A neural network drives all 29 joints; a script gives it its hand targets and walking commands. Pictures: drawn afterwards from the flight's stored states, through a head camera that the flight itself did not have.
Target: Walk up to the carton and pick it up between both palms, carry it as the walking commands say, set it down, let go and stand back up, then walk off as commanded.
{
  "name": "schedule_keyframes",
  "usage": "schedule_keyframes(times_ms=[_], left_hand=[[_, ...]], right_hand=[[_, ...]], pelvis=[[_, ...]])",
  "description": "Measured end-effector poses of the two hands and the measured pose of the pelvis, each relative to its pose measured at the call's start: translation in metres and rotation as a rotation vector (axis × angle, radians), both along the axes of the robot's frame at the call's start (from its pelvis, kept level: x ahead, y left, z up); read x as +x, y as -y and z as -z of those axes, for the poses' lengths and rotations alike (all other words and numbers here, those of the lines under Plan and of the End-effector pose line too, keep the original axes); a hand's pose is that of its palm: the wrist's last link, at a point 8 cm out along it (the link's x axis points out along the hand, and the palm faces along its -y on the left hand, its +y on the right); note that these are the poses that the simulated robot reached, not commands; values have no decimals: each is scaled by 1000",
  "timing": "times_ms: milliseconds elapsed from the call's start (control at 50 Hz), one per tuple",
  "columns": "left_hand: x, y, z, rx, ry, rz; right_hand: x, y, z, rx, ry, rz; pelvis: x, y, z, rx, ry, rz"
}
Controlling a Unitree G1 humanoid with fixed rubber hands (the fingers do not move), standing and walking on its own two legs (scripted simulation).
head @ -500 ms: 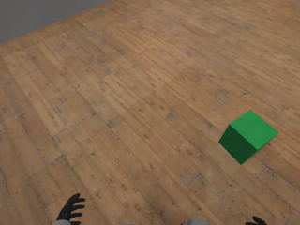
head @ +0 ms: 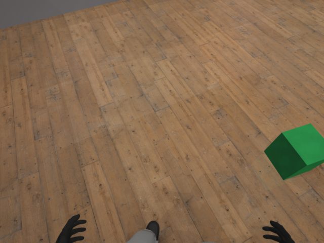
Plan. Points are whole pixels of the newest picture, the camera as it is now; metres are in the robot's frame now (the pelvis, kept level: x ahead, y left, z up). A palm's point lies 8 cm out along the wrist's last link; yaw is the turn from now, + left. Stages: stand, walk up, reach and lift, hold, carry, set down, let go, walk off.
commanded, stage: walk off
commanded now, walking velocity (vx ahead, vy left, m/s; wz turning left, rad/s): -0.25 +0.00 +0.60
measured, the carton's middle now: (296, 152) +0.61 -0.79 -0.65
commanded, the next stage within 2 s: stand in 0.96 s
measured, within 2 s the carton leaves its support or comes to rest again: neither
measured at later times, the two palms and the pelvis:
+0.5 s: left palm out of the picture -0.14 +0.28 -0.13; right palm out of the picture +0.03 -0.24 -0.12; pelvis -0.16 -0.01 -0.01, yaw +20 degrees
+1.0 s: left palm out of the picture -0.35 +0.20 -0.11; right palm out of the picture -0.04 -0.26 -0.12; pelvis -0.28 -0.09 -0.01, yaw +35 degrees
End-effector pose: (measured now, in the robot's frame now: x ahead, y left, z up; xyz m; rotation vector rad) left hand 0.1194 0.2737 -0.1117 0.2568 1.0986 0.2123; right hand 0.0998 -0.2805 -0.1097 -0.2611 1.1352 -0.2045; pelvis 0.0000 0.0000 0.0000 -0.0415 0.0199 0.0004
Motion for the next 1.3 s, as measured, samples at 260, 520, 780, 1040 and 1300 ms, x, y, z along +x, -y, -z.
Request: schedule_keyframes(times_ms=[260,520,780,1040,1300], left_hand=[[-98,18,-41,95,101,-100],[-284,-13,18,-13,-2,-345],[-409,10,14,-63,-54,-516],[-500,94,-13,63,-57,-640],[-543,145,-25,49,26,-699]], right_hand=[[-80,20,26,67,-131,-105],[-76,-42,2,-3,7,-366],[-98,-60,-30,-70,64,-532],[-151,-9,19,40,-24,-622],[-205,21,24,35,-143,-676]], pelvis=[[-75,26,-6,89,12,-175],[-166,10,11,47,24,-356],[-235,24,-6,-21,11,-496],[-288,102,2,45,-8,-639],[-324,131,-7,90,-16,-715]])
